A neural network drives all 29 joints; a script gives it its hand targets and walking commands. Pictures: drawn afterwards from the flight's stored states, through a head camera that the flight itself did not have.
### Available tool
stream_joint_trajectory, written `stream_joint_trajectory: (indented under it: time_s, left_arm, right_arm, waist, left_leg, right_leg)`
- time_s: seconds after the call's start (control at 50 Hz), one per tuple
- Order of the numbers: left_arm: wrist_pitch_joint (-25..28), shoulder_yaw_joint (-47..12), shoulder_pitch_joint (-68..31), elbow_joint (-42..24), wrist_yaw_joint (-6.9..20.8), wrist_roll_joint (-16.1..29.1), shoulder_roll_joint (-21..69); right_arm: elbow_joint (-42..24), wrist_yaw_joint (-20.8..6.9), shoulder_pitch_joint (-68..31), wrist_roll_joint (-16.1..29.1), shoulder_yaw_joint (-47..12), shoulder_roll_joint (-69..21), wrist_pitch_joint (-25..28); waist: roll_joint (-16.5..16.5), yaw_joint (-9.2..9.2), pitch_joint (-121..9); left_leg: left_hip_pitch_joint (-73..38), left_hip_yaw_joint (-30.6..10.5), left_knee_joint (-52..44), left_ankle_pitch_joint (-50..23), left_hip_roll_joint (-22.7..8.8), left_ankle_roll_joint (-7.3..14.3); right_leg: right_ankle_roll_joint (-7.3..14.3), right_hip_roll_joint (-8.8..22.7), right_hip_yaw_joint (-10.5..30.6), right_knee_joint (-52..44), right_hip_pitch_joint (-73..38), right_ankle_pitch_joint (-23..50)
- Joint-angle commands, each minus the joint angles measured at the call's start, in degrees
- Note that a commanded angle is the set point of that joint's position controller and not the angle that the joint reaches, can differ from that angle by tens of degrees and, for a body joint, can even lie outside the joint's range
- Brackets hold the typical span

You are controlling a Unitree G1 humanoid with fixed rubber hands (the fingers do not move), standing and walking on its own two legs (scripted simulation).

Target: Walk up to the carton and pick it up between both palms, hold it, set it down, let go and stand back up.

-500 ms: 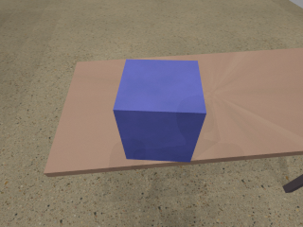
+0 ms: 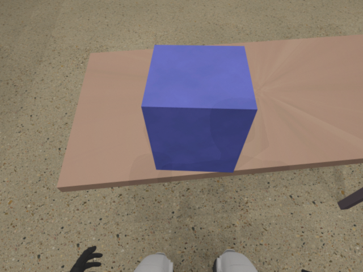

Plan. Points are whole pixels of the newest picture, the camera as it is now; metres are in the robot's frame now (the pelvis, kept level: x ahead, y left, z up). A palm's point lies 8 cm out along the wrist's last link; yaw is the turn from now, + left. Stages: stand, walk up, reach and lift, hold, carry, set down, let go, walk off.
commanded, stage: walk up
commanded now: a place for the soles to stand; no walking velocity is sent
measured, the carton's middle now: (196, 113) +0.47 -0.01 +0.05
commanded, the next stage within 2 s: reach and lift in 1.80 s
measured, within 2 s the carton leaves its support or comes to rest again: neither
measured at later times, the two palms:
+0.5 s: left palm out of the picture -0.01 +0.21 -0.11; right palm out of the picture +0.03 -0.24 -0.12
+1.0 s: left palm out of the picture +0.01 +0.24 -0.13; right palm out of the picture +0.01 -0.23 -0.11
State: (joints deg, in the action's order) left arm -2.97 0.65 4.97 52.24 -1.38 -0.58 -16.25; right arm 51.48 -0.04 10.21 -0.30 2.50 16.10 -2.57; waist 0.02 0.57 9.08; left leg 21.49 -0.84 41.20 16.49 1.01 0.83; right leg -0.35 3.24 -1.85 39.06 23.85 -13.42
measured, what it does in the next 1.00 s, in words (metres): steps on the spot: right foot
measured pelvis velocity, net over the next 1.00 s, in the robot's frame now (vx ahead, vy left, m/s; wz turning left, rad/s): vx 0.01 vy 0.00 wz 0.02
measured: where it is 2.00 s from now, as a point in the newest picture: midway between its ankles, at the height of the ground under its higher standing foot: outside the picture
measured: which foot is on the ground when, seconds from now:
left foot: down 0.00-1.00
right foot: down 0.00-0.00, up 0.02-0.22, down 0.24-1.00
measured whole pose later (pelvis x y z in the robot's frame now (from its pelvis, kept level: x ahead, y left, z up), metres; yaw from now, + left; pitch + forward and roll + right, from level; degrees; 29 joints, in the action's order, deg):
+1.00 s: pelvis +0.01 +0.00 +0.02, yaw +1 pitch -2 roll -1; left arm 0.8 -2.0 15.8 62.6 -1.2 -0.4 -12.0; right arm 63.9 1.5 15.8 -0.4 -2.0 9.9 1.1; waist -1.2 0.5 2.0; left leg 15.2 -3.0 29.1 12.3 1.4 0.8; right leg 1.1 -1.4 -1.4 25.5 5.1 -18.9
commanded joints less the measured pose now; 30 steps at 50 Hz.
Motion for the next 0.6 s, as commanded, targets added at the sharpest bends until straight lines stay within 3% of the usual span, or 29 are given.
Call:
stream_joint_trajectory:
  time_s: [0.0,0.02,0.06,0.1,0.14,0.16,0.18,0.2,0.22,0.24,0.26,0.28,0.3,0.32,0.34,0.38,0.4,0.42,0.44,0.48,0.52,0.56,0.58]
  left_arm:
    - [0.0,1.4,3.7,-5.0,-0.2,-0.7,-4.7]
    - [0.1,1.8,5.4,-4.5,0.0,-0.3,-5.5]
    - [0.9,2.1,6.4,-4.1,-0.3,0.0,-5.0]
    - [1.5,1.8,6.8,-4.4,-0.2,-0.1,-4.2]
    - [2.1,1.1,8.0,-4.5,0.3,0.2,-2.9]
    - [2.3,0.9,9.1,-4.2,0.7,0.2,-2.4]
    - [2.8,0.6,12.2,-3.9,0.8,0.1,-1.5]
    - [3.2,0.8,16.3,-2.4,0.9,0.4,-2.2]
    - [3.7,1.5,19.0,-1.7,0.6,0.1,-4.0]
    - [3.8,2.2,17.0,-2.3,0.2,0.4,-7.7]
    - [3.7,2.9,12.3,-2.7,-0.2,1.1,-10.6]
    - [3.8,3.0,8.3,-2.5,-0.2,0.7,-9.3]
    - [3.9,1.8,4.4,-3.0,-0.1,0.5,-6.0]
    - [4.2,1.2,3.1,-3.2,-0.2,-0.2,-4.5]
    - [4.8,0.9,3.6,-3.2,-0.2,-0.4,-4.3]
    - [5.7,0.7,9.3,-1.5,0.9,-0.3,-3.8]
    - [5.8,0.4,11.4,-0.1,1.5,0.3,-2.8]
    - [5.7,0.1,12.6,0.9,1.4,0.3,-1.5]
    - [5.3,0.1,13.2,1.6,0.9,0.7,-1.2]
    - [4.8,0.1,11.6,1.8,0.4,0.9,-3.0]
    - [4.6,0.0,12.7,2.9,0.5,0.7,-2.7]
    - [4.4,-0.2,12.8,4.0,0.6,0.8,-2.5]
    - [4.4,-0.3,11.9,3.8,0.5,1.0,-2.2]
  right_arm:
    - [-4.8,1.2,1.0,0.8,3.3,14.0,0.4]
    - [-5.5,1.7,0.0,0.6,3.3,12.9,0.3]
    - [-6.5,2.0,-1.6,-0.6,3.0,11.4,0.2]
    - [-7.1,1.6,-2.0,-1.2,2.5,8.5,0.5]
    - [-6.5,1.1,-1.6,-1.0,1.2,5.6,0.6]
    - [-5.8,0.9,-1.8,-1.0,1.0,5.5,0.5]
    - [-5.3,0.9,-2.3,-1.2,1.0,6.1,0.2]
    - [-4.1,0.6,0.2,-1.7,0.8,5.7,0.0]
    - [-2.6,0.4,3.5,-1.6,0.4,4.1,-0.1]
    - [-2.4,0.2,6.2,-1.2,-0.7,0.6,0.0]
    - [-2.8,0.7,3.8,-1.6,-0.4,1.5,0.2]
    - [-2.2,0.9,4.0,-1.9,-0.3,2.0,0.6]
    - [-1.5,0.6,4.1,-1.8,-0.2,2.5,1.3]
    - [-0.4,0.3,3.9,-1.6,-0.2,2.4,2.1]
    - [0.8,0.1,5.6,-1.2,-0.5,1.9,3.1]
    - [0.6,0.5,3.7,-1.5,-1.0,1.2,4.6]
    - [0.3,0.9,3.1,-1.0,-1.6,1.2,5.0]
    - [1.0,1.1,2.7,-0.9,-1.6,1.2,4.8]
    - [2.3,1.0,2.4,-0.5,-1.5,1.9,4.2]
    - [4.1,1.0,4.1,-0.4,-2.0,1.5,3.8]
    - [5.0,1.3,4.5,-1.2,-2.2,1.7,3.7]
    - [6.2,1.4,5.5,-0.7,-2.0,2.8,3.9]
    - [7.0,1.4,5.5,-0.7,-2.1,2.8,3.8]
  waist:
    - [11.4,0.03,-7.2]
    - [8.2,-0.57,-8.2]
    - [9.3,-0.56,-8.8]
    - [9.2,-0.72,-12.3]
    - [9.7,-0.69,-13.5]
    - [11.4,-1.07,-13.5]
    - [11.7,-2.31,-14.2]
    - [9.2,-2.91,-15.7]
    - [4.5,-2.77,-16.1]
    - [-4.8,-1.01,-11.5]
    - [-2.8,-0.27,-5.3]
    - [-5.7,1.05,-3.3]
    - [-2.5,2.88,-1.9]
    - [-0.4,3.64,-0.3]
    - [-2.3,4.23,-4.2]
    - [-3.9,1.20,-9.0]
    - [-7.8,0.53,-10.4]
    - [-7.0,-0.33,-8.5]
    - [-7.6,-0.62,-6.2]
    - [-6.3,1.03,-1.5]
    - [-4.8,0.51,-1.7]
    - [-5.0,0.28,-1.8]
    - [-2.7,0.64,-0.7]
  left_leg:
    - [7.2,-30.7,-31.2,13.0,-20.6,13.3]
    - [5.2,-27.9,-29.4,9.5,-19.9,13.9]
    - [0.8,-21.2,-24.4,-2.4,-16.5,13.2]
    - [-4.0,-16.8,-21.1,-4.1,-12.9,10.8]
    - [-3.4,-16.9,-22.0,6.9,-11.6,8.5]
    - [-2.0,-15.5,-22.4,13.5,-11.2,7.5]
    - [-1.9,-15.1,-19.9,14.2,-11.0,6.6]
    - [-0.6,-14.7,-17.8,17.1,-9.4,4.7]
    - [3.5,-12.0,-8.9,16.6,-6.4,2.4]
    - [12.6,-6.5,0.1,15.2,-0.3,-1.0]
    - [11.2,-5.0,2.3,14.6,-1.3,-1.5]
    - [1.0,-4.9,3.5,9.8,-4.3,-1.2]
    - [-3.6,-4.6,-0.3,5.0,-3.5,-0.7]
    - [-3.2,-4.3,-7.0,-1.7,-2.3,-0.2]
    - [-3.9,-3.7,-10.9,-8.9,-2.7,-0.1]
    - [-11.4,-4.6,-13.4,-17.2,-4.3,0.7]
    - [-13.5,-7.5,-13.6,-15.8,-5.6,1.4]
    - [-12.1,-8.3,-13.2,-12.7,-6.0,1.7]
    - [-7.8,-6.4,-12.6,-9.7,-5.1,1.5]
    - [-6.2,-5.1,-15.0,-6.7,-3.8,0.7]
    - [-8.3,-5.2,-15.7,-7.4,-4.2,1.0]
    - [-9.4,-6.4,-16.2,-5.0,-4.4,1.0]
    - [-8.4,-6.0,-16.5,-4.7,-4.4,0.9]
  right_leg:
    - [1.6,-6.4,2.1,21.5,-1.4,-22.1]
    - [1.8,-6.1,3.6,24.8,-0.4,-22.1]
    - [1.5,-5.7,4.4,27.0,3.1,-20.4]
    - [0.5,-4.8,4.2,19.8,1.7,-17.4]
    - [0.4,-3.8,4.0,7.9,-3.3,-16.8]
    - [0.2,-3.8,2.1,1.0,-7.3,-14.9]
    - [0.7,-3.2,2.0,-10.0,-11.6,-9.8]
    - [1.2,-3.6,2.9,-16.7,-17.2,-7.3]
    - [1.6,1.5,12.0,-21.6,-20.9,-9.6]
    - [3.9,13.3,31.2,-25.1,-19.4,-19.1]
    - [8.5,18.1,35.2,-26.7,-6.2,-27.0]
    - [10.1,18.3,34.1,-28.8,5.3,-34.8]
    - [7.9,13.4,26.2,-28.4,5.7,-29.1]
    - [5.3,9.0,18.9,-26.0,1.3,-15.0]
    - [3.2,6.8,14.3,-22.2,-5.8,1.3]
    - [1.8,5.9,11.8,-17.3,-7.6,17.2]
    - [1.6,4.0,10.9,-18.0,-6.9,11.6]
    - [1.2,4.0,11.6,-20.4,-7.1,7.1]
    - [0.5,3.7,10.9,-23.0,-9.7,4.7]
    - [2.3,4.9,11.2,-24.4,-7.5,-2.8]
    - [2.4,4.2,10.5,-25.3,-6.8,-6.1]
    - [3.4,3.3,10.3,-26.3,-5.3,-14.2]
    - [3.8,2.9,9.7,-26.6,-6.0,-14.6]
